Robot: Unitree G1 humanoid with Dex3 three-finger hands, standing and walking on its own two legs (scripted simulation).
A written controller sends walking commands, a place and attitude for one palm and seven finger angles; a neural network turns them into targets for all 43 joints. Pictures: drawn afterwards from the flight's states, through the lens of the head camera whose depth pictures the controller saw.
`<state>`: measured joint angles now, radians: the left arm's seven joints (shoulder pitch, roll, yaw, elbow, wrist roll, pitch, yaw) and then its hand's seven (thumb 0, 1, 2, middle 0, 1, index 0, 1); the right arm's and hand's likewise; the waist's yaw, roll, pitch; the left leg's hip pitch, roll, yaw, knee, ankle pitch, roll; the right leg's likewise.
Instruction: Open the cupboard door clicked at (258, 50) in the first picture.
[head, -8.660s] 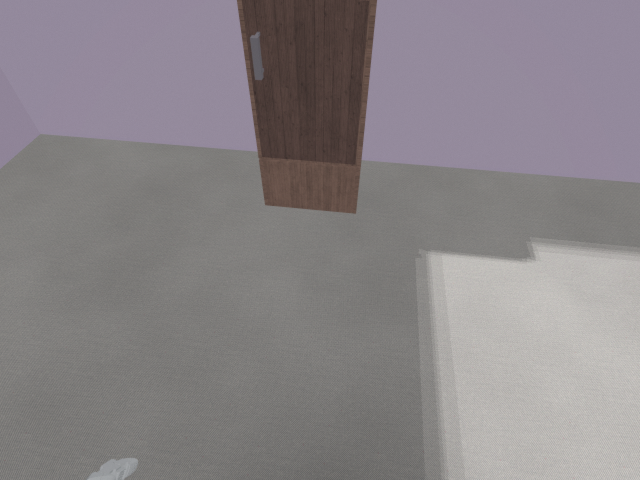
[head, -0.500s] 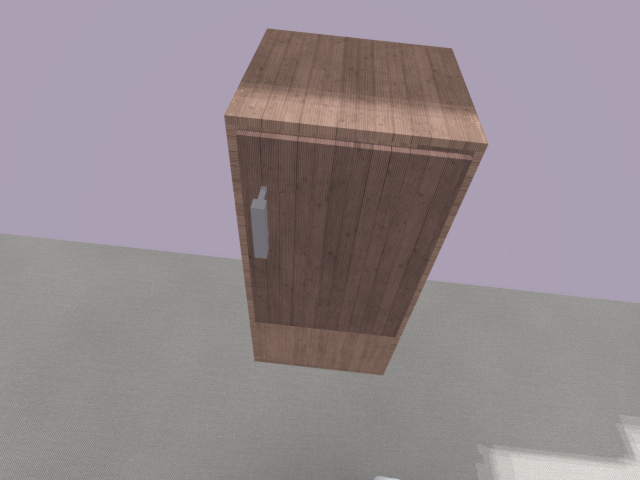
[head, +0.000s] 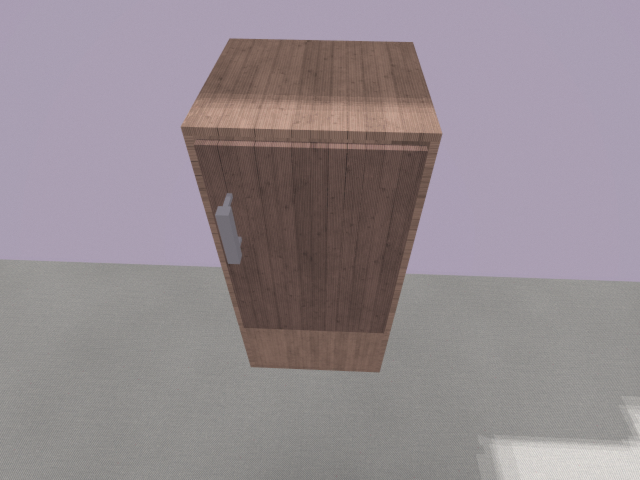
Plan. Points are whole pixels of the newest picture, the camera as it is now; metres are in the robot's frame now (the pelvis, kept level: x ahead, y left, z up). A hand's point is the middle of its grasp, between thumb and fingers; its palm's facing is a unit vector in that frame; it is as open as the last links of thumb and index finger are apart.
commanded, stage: come to a stop and stand still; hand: left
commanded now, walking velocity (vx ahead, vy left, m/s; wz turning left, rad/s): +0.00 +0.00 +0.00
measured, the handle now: (231, 228) +0.57 +0.19 -0.06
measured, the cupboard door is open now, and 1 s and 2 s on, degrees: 0 0 0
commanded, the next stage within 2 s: look again from close up in 0.24 s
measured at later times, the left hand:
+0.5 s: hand out of the picture -0.01 +0.15 -0.18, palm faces +0.05 -0.98 -0.17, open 7.4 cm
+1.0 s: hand out of the picture +0.01 +0.22 -0.17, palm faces +0.02 -0.98 -0.22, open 7.4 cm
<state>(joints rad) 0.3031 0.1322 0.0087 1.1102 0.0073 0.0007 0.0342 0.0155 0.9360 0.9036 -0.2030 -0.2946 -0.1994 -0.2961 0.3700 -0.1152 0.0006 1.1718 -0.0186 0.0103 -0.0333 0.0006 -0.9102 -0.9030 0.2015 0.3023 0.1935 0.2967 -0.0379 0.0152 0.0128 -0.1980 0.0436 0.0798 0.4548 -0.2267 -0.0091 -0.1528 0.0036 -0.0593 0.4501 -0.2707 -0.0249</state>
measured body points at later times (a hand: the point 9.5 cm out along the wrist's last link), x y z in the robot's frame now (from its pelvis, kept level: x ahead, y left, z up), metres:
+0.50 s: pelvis +0.00 -0.01 -0.01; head +0.01 +0.00 +0.44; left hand -0.02 +0.21 -0.17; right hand +0.01 -0.24 -0.16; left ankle +0.01 +0.12 -0.74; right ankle -0.02 -0.10 -0.74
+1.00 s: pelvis -0.02 +0.03 +0.00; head -0.03 +0.04 +0.45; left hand +0.01 +0.27 -0.16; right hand +0.01 -0.20 -0.15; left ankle +0.01 +0.12 -0.74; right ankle -0.02 -0.10 -0.74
